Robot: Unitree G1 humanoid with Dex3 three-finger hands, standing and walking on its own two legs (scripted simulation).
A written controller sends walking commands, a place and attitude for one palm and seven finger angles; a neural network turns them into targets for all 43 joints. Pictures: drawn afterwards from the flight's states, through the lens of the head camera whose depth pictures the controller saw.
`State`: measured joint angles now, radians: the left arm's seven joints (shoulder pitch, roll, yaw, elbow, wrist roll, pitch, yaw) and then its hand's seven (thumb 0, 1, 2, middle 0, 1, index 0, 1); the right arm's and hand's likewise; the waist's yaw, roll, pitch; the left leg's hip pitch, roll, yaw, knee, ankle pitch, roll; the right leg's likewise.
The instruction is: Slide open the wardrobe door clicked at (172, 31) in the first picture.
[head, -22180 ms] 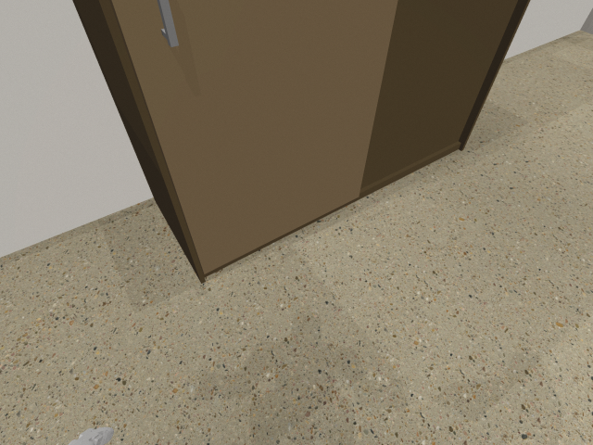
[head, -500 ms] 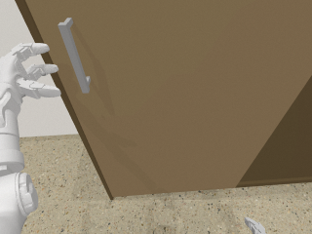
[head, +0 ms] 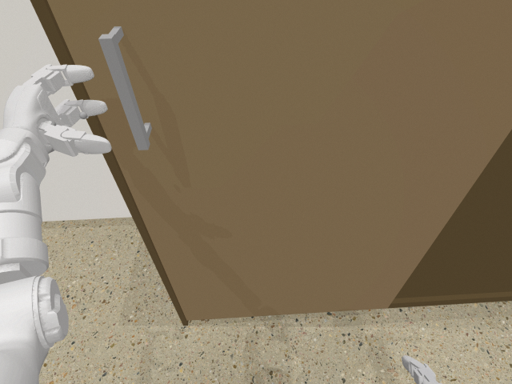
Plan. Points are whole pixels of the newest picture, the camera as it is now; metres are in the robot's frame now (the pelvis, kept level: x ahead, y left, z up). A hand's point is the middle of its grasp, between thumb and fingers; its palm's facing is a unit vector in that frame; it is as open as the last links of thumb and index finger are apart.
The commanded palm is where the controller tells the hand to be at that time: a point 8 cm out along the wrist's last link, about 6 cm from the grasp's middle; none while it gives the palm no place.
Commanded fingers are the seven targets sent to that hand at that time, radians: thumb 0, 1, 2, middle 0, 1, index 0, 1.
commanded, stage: feel for the door with the fingertips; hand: left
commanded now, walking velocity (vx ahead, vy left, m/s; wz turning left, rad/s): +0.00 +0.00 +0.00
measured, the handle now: (131, 93) +0.48 +0.21 +0.24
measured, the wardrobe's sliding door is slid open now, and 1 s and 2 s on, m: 0.00 0.00 0.00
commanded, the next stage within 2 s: slide the fingers in behind the handle in 0.76 s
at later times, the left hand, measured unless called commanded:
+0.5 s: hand (105, 110) +0.42 +0.23 +0.25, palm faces +0.13 -0.99 -0.01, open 14.0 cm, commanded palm +0.40 +0.28 +0.25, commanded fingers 0.00 -0.50 0.30 -0.30 -1.20 -0.30 -1.20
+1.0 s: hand (107, 104) +0.44 +0.23 +0.25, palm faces +0.11 -0.99 +0.00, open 13.6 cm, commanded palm +0.41 +0.28 +0.25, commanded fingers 0.00 -0.50 0.30 -0.30 -1.20 -0.30 -1.20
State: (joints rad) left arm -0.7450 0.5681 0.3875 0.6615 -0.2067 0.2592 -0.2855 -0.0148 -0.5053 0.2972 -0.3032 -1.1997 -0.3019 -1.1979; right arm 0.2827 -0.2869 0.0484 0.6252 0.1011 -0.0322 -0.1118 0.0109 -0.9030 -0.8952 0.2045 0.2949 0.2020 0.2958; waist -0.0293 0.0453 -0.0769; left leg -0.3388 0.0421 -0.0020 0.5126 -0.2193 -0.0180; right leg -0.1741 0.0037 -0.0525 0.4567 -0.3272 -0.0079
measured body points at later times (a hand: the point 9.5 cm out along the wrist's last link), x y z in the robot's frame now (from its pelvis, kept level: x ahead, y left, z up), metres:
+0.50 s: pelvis +0.00 +0.00 +0.00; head -0.01 -0.02 +0.45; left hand +0.41 +0.28 +0.25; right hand +0.14 -0.26 -0.10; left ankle +0.03 +0.13 -0.74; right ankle -0.06 -0.11 -0.74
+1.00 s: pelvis +0.00 +0.00 +0.00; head +0.00 -0.01 +0.45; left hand +0.43 +0.28 +0.25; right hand +0.10 -0.27 -0.11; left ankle +0.03 +0.13 -0.74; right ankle -0.06 -0.11 -0.74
